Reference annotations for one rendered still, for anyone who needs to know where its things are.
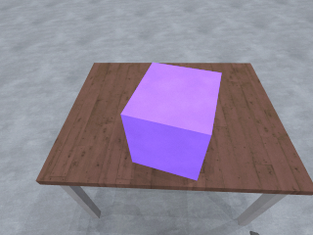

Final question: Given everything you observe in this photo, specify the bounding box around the carton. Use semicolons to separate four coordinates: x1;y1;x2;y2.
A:
120;63;222;180

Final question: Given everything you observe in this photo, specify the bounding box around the table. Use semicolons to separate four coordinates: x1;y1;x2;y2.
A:
35;63;313;226

